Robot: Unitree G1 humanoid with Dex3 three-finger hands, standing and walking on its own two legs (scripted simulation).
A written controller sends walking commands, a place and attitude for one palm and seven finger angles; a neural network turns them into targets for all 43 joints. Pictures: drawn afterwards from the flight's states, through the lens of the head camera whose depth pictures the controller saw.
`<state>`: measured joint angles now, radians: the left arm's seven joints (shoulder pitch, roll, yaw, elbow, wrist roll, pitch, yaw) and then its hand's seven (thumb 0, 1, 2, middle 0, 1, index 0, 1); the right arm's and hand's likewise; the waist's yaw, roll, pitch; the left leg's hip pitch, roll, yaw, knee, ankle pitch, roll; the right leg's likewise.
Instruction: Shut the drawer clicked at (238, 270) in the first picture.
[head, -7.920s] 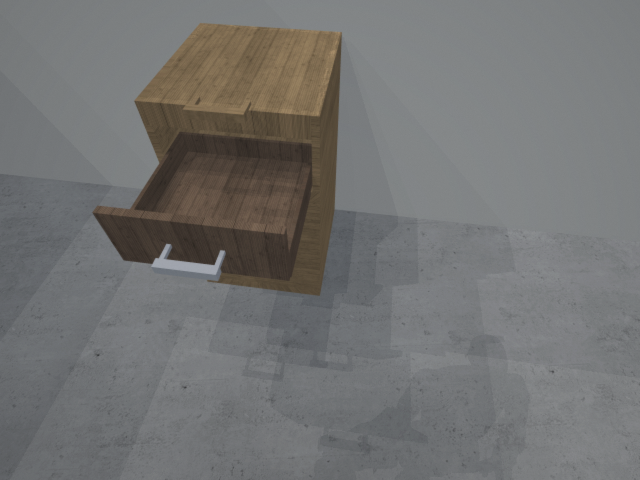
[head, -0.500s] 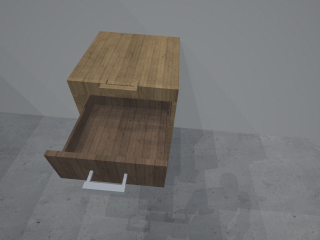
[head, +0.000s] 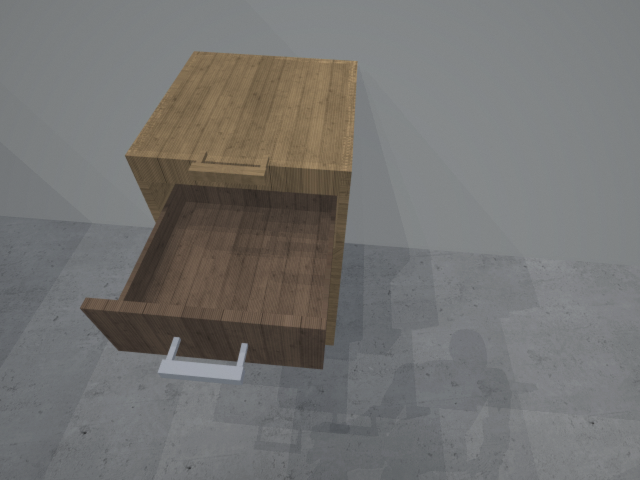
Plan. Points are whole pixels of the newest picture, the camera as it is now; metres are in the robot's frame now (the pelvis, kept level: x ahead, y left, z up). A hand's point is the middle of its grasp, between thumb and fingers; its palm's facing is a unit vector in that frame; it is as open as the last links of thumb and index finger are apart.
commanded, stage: come to a stop and stand still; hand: left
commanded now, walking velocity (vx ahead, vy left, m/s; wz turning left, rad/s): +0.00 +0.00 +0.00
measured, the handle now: (205, 359) +0.32 +0.21 -0.15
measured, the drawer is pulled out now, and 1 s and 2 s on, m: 0.29 0.29 0.29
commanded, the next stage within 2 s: look again from close up in 1.04 s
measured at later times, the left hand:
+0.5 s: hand out of the picture +0.01 +0.21 -0.17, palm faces +0.01 -0.98 -0.19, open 7.4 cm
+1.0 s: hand out of the picture +0.00 +0.23 -0.17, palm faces +0.02 -0.99 -0.17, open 7.4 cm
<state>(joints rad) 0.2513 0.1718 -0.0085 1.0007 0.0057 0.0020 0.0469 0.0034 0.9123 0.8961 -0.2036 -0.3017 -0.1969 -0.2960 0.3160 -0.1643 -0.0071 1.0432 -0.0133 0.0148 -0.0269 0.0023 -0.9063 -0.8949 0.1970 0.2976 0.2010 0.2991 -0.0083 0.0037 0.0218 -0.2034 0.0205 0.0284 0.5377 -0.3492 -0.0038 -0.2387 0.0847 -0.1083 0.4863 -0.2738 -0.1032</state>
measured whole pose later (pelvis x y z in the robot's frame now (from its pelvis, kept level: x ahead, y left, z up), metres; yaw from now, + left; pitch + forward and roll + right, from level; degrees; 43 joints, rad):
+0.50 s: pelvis +0.01 +0.04 +0.01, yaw +0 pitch +0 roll -1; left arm 0.28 0.16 -0.03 1.09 0.01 -0.01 0.04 0.00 0.91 0.90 -0.20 -0.30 -0.20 -0.30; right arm 0.28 -0.14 0.02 1.12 -0.01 -0.01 -0.02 0.00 -0.91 -0.89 0.20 0.30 0.20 0.30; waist 0.00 0.00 0.04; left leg -0.12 -0.04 0.05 0.43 -0.31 0.06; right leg -0.17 0.03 -0.08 0.43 -0.26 -0.05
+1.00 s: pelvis +0.01 +0.07 +0.01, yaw +0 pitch -1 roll -1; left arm 0.30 0.14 -0.03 1.11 0.01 0.00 0.05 0.00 0.91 0.90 -0.20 -0.30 -0.19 -0.30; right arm 0.31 -0.13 0.03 1.15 0.00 -0.02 -0.03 0.00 -0.90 -0.89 0.20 0.30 0.20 0.30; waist 0.00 0.00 0.02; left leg -0.08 -0.09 0.06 0.38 -0.29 0.10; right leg -0.16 -0.01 -0.06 0.44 -0.26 0.00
